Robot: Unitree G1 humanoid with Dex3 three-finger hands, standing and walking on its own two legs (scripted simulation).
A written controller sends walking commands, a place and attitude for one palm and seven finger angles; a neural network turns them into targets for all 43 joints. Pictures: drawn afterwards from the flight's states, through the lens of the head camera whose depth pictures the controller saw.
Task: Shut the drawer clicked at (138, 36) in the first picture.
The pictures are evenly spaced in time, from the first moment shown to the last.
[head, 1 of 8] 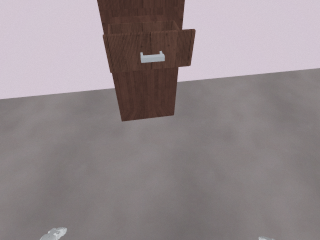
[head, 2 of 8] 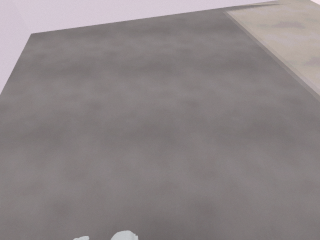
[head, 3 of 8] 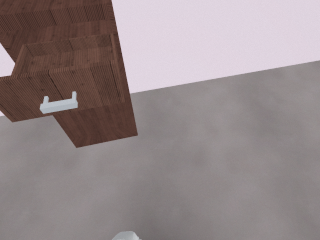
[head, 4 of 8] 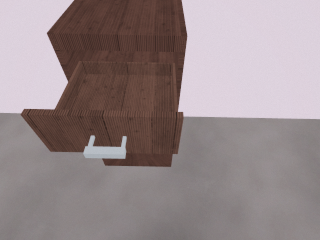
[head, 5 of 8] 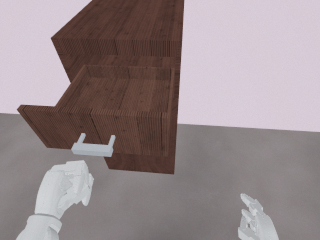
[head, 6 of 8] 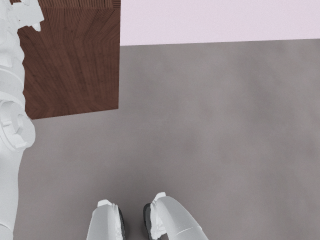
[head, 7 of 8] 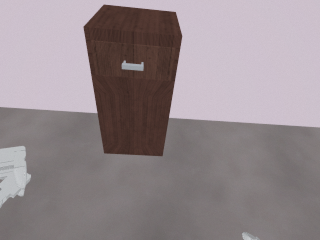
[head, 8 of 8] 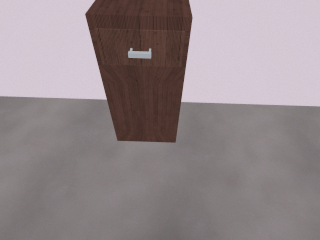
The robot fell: no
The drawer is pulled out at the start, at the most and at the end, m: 0.30 0.30 0.00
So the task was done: yes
